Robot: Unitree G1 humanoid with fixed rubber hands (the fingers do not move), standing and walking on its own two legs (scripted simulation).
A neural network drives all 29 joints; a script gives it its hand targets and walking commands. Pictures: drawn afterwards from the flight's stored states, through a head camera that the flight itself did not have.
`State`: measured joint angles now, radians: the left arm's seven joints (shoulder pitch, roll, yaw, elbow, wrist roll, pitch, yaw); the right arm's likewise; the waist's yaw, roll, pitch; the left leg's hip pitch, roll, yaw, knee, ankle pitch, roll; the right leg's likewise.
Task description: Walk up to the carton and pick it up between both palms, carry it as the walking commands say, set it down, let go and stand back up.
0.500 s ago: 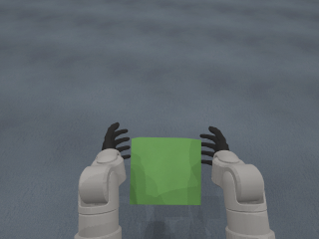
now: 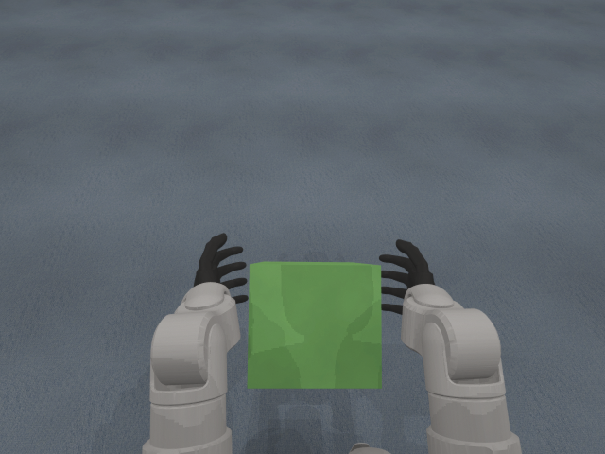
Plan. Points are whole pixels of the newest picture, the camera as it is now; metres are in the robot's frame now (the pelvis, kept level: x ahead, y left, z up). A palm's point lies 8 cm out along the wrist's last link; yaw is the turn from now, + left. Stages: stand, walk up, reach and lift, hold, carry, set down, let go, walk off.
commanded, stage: carry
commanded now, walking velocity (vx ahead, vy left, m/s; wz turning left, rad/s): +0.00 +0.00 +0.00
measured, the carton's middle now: (310, 312) +0.35 +0.01 -0.03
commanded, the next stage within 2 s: hold in 1.82 s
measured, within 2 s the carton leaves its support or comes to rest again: neither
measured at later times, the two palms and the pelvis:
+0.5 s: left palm (187, 354) +0.23 +0.15 +0.09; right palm (421, 367) +0.22 -0.10 +0.09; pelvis -0.07 +0.03 +0.00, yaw -3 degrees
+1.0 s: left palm (192, 364) +0.22 +0.14 +0.09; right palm (432, 384) +0.20 -0.11 +0.09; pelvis -0.08 +0.03 -0.01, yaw -4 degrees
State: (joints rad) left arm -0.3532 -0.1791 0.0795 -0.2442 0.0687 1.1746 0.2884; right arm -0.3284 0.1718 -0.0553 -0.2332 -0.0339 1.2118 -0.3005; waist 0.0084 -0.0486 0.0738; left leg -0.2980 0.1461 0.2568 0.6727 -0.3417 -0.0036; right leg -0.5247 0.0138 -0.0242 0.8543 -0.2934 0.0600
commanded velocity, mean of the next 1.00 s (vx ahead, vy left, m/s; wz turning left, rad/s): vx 0.00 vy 0.00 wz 0.00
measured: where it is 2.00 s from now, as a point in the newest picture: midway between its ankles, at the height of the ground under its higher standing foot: outside the picture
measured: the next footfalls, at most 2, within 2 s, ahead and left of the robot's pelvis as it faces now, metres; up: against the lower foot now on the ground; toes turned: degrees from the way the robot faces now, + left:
right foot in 0.06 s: +0.09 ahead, -0.08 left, +0.00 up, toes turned +14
left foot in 0.34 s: -0.02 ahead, +0.14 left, +0.00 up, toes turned +6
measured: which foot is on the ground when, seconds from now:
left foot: down 0.00-0.06, up 0.08-0.32, down 0.34-1.00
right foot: up 0.00-0.04, down 0.06-1.00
